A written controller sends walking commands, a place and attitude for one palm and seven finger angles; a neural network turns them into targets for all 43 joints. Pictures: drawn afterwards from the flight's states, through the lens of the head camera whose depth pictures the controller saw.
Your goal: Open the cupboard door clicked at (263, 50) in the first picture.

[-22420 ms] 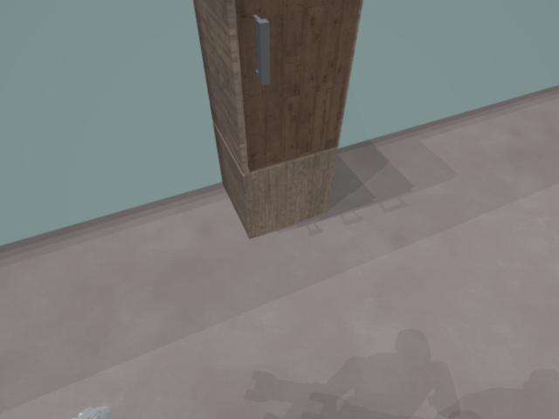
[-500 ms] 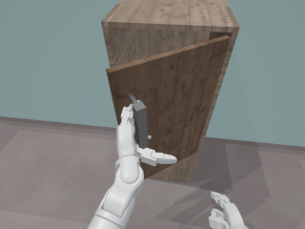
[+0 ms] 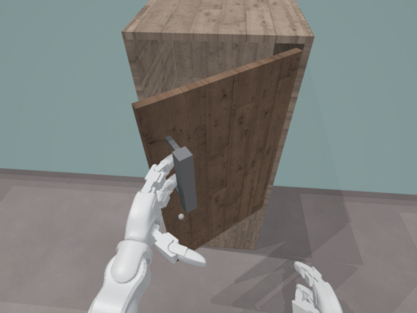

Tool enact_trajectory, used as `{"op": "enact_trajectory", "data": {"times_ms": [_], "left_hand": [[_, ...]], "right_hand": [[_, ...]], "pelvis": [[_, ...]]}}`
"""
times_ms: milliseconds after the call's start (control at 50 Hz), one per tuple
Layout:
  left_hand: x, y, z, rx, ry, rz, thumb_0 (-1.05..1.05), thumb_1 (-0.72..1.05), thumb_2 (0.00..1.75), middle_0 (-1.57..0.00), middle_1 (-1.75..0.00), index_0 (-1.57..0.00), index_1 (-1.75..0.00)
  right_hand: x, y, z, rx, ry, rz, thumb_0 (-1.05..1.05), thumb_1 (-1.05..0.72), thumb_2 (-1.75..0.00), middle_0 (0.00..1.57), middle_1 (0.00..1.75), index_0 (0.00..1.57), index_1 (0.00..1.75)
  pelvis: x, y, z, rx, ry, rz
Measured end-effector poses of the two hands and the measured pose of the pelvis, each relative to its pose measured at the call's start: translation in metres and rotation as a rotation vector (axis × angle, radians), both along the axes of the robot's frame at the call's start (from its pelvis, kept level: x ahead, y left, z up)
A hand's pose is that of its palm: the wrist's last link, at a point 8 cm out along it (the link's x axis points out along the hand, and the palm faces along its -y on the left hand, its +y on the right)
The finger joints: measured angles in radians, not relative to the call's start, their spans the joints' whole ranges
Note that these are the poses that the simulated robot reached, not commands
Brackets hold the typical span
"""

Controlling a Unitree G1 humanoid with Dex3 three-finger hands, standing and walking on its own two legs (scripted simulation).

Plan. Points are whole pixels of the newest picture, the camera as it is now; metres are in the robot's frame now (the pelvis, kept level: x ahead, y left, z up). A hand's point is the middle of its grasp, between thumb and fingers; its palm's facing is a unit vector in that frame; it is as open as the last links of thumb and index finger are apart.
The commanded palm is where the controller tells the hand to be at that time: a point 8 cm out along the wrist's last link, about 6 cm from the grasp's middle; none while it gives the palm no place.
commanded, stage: slide the hand sideways off the handle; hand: left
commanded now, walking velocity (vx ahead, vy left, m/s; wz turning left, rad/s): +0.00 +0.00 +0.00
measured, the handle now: (180, 175) +0.35 +0.09 +0.10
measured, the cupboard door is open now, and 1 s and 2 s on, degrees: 38 38 38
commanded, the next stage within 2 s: draw the hand back to the body in 0.64 s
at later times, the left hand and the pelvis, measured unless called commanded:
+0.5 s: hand (146, 237) +0.21 +0.12 +0.10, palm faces -0.01 -1.00 -0.04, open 16.3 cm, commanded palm +0.18 +0.18 +0.10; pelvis +0.01 -0.01 +0.00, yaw +2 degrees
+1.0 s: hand (124, 244) +0.19 +0.15 +0.12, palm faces -0.01 -1.00 -0.07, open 16.3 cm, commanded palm +0.16 +0.21 +0.12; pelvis +0.00 +0.00 -0.01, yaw +2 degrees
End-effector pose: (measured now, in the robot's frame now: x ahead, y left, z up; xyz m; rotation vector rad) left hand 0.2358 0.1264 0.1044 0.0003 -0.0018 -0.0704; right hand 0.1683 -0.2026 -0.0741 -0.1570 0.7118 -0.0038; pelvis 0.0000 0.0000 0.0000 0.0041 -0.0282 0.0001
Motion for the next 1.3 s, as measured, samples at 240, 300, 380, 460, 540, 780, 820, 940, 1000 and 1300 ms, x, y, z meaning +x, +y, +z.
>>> {"op": "enact_trajectory", "data": {"times_ms": [240, 300, 380, 460, 540, 780, 820, 940, 1000, 1300], "left_hand": [[-0.025, 0.024, 0.002, 0.022, -0.016, 0.041, -0.01, -0.5, 0.3, -0.15, -0.3, -0.15, -0.3], [-0.025, 0.026, 0.0, 0.03, -0.003, 0.033, -0.01, -0.5, 0.3, -0.15, -0.3, -0.15, -0.3], [-0.029, 0.034, -0.002, 0.035, 0.011, 0.044, -0.01, -0.5, 0.3, -0.15, -0.3, -0.15, -0.3], [-0.038, 0.044, -0.001, 0.039, 0.007, 0.06, -0.01, -0.5, 0.3, -0.15, -0.3, -0.15, -0.3], [-0.049, 0.053, -0.001, 0.048, 0.006, 0.068, -0.01, -0.5, 0.3, -0.15, -0.3, -0.15, -0.3], [-0.057, 0.062, -0.003, 0.038, -0.023, 0.05, -0.01, -0.5, 0.3, -0.15, -0.3, -0.15, -0.3], [-0.056, 0.062, -0.001, 0.047, -0.03, 0.043, -0.01, -0.5, 0.3, -0.15, -0.3, -0.15, -0.3], [-0.057, 0.069, 0.01, 0.065, -0.042, 0.05, -0.01, -0.5, 0.3, -0.15, -0.3, -0.16, -0.3], [-0.062, 0.074, 0.015, 0.069, -0.043, 0.058, -0.01, -0.5, 0.3, -0.15, -0.3, -0.16, -0.3], [-0.078, 0.11, 0.036, 0.184, -0.06, 0.155, -0.01, -0.44, 0.33, -0.15, -0.3, -0.16, -0.3]], "right_hand": [[0.03, -0.006, 0.008, -0.02, -0.1, 0.045, 0.01, -0.9, -0.9, 0.2, 0.3, 0.2, 0.3], [0.033, -0.006, 0.008, -0.016, -0.113, 0.048, 0.01, -0.9, -0.9, 0.2, 0.3, 0.2, 0.3], [0.033, -0.007, 0.008, -0.008, -0.124, 0.043, 0.01, -0.9, -0.9, 0.2, 0.3, 0.2, 0.3], [0.031, -0.01, 0.006, -0.009, -0.129, 0.04, 0.01, -0.9, -0.9, 0.2, 0.3, 0.21, 0.3], [0.027, -0.015, 0.005, -0.02, -0.133, 0.039, 0.01, -0.9, -0.9, 0.2, 0.3, 0.21, 0.3], [0.017, -0.02, 0.003, -0.049, -0.165, 0.031, 0.01, -0.9, -0.9, 0.2, 0.3, 0.21, 0.3], [0.016, -0.018, 0.003, -0.046, -0.171, 0.028, 0.01, -0.9, -0.9, 0.2, 0.3, 0.21, 0.3], [0.015, -0.009, 0.006, -0.022, -0.191, 0.022, 0.01, -0.9, -0.9, 0.2, 0.3, 0.21, 0.3], [0.017, -0.005, 0.008, -0.013, -0.2, 0.028, 0.01, -0.9, -0.9, 0.2, 0.3, 0.21, 0.3], [0.028, 0.006, 0.02, -0.039, -0.234, 0.068, 0.01, -0.9, -0.9, 0.2, 0.3, 0.21, 0.3]], "pelvis": [[0.008, -0.008, -0.002, -0.006, 0.017, 0.029], [0.01, -0.01, -0.003, -0.005, 0.022, 0.029], [0.013, -0.012, -0.003, -0.004, 0.026, 0.027], [0.015, -0.014, -0.004, -0.005, 0.028, 0.026], [0.014, -0.014, -0.005, -0.008, 0.03, 0.03], [0.004, -0.01, -0.009, -0.014, 0.037, 0.042], [0.003, -0.009, -0.009, -0.013, 0.036, 0.039], [0.003, -0.005, -0.007, -0.011, 0.024, 0.031], [0.004, -0.004, -0.007, -0.012, 0.017, 0.031], [0.001, 0.001, -0.001, -0.02, -0.023, 0.04]]}}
